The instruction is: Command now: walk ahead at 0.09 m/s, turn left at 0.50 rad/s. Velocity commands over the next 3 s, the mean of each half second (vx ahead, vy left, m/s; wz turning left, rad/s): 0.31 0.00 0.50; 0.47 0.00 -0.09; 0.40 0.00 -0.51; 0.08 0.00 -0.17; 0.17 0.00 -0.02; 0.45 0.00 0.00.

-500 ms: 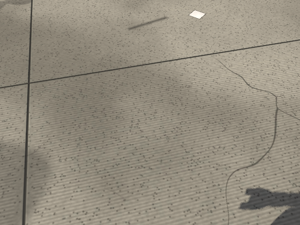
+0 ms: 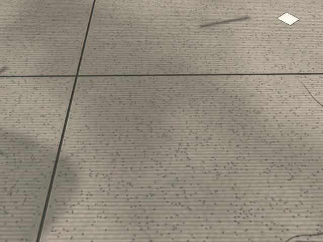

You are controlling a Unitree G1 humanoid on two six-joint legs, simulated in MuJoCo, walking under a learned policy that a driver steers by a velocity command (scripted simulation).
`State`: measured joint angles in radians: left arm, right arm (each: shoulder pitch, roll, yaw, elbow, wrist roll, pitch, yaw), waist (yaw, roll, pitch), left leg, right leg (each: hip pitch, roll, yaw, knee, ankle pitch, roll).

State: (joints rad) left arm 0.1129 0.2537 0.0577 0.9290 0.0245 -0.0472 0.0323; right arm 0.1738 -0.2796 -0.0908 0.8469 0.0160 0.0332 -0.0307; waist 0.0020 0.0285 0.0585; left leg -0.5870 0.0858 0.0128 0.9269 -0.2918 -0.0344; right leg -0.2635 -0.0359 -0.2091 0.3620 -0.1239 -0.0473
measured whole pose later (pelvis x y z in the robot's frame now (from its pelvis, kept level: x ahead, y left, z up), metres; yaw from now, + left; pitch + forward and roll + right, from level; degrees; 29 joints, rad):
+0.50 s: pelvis +0.15 +0.06 +0.01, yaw +15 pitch +2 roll -2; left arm -0.02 0.29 0.08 0.88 -0.01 -0.09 -0.03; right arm 0.39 -0.23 -0.08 0.84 0.01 -0.06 -0.03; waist -0.05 -0.04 0.01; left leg -0.03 -0.03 -0.07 0.27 -0.28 0.06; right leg -0.61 -0.05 0.02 0.61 0.01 0.02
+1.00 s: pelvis +0.44 +0.09 +0.01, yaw +10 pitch +2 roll -1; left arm 0.34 0.26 0.06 0.94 -0.02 -0.08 0.00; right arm 0.07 -0.27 -0.06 0.72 0.00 -0.10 -0.01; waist 0.09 0.03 0.03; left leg -0.63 0.09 -0.09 0.66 -0.04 -0.04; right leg -0.12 0.09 0.07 0.28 -0.20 -0.07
